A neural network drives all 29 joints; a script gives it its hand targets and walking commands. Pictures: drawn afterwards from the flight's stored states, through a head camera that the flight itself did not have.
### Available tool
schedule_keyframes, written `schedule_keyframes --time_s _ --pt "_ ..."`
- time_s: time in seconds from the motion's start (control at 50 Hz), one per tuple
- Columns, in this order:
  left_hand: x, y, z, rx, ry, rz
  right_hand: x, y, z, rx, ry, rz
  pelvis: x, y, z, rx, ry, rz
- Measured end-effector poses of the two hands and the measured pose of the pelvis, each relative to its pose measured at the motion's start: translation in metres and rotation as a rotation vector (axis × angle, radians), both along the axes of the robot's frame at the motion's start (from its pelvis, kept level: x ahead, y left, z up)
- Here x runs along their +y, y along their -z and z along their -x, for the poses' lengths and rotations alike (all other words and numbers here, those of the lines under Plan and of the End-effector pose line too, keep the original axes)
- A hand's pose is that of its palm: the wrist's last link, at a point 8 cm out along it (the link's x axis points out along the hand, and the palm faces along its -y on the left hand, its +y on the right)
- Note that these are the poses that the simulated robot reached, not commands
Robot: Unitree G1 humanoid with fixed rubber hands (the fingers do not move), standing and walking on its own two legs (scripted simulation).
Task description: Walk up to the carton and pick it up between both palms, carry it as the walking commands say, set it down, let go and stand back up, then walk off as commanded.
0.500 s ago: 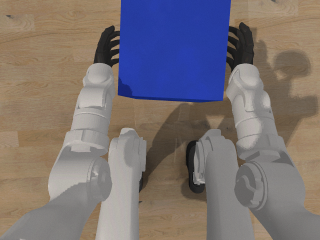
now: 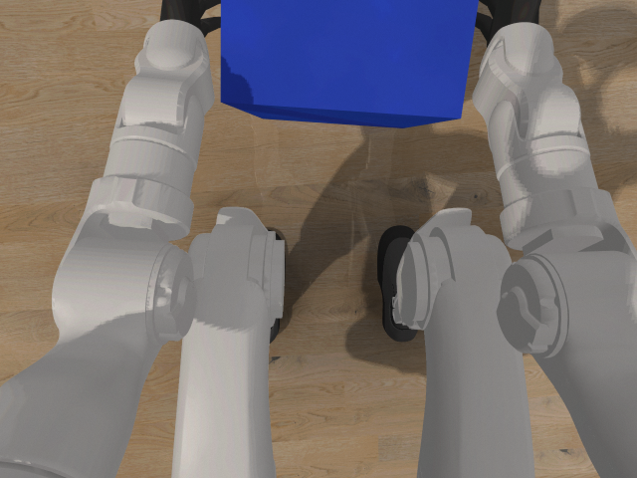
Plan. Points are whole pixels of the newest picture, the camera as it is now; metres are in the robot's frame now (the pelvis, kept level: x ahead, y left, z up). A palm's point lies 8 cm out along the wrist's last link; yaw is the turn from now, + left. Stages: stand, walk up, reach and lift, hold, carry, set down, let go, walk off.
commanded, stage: set down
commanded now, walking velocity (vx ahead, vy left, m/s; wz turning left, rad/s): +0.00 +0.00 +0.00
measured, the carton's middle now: (342, 25) +0.54 +0.01 -0.25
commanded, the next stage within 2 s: none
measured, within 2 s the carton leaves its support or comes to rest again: rests again in 0.86 s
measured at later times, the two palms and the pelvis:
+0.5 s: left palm (194, 32) +0.52 +0.16 -0.22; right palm (496, 14) +0.53 -0.14 -0.19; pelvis +0.00 +0.00 -0.03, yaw +0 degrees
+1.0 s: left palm (197, 23) +0.53 +0.16 -0.22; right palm (500, 9) +0.54 -0.15 -0.20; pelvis +0.01 +0.00 -0.04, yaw +0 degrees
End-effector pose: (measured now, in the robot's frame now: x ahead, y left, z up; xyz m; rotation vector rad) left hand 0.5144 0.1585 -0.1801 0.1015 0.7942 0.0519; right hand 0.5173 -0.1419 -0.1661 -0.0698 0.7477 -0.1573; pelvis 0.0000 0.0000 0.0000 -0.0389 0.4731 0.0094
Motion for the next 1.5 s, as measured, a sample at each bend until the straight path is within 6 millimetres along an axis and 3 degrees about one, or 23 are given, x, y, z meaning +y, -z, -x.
schedule_keyframes --time_s 0.08,0.18,0.32,0.44,1.5 --pt "0.001 0.015 -0.001 0.034 0.005 0.002 0.001 0.015 0.001 0.036 -0.013 0.018 0.001 0.008 0.0 0.01 0.001 0.002" --pt "0.001 0.034 -0.001 0.061 0.015 -0.005 0.001 0.024 -0.013 0.048 -0.015 -0.003 0.002 0.016 -0.003 0.029 0.002 0.005" --pt "0.003 0.026 -0.009 0.013 0.012 -0.024 0.004 0.015 -0.021 -0.017 -0.014 -0.013 0.001 0.024 -0.002 0.006 0.0 0.004" --pt "0.003 0.036 -0.003 0.059 0.021 -0.016 0.003 0.025 -0.017 0.031 -0.051 0.013 0.002 0.026 -0.002 0.01 0.001 0.005" --pt "-0.001 0.045 -0.017 0.028 0.054 0.052 -0.01 0.039 -0.026 0.044 -0.076 -0.011 0.0 0.048 -0.008 0.083 0.008 0.001"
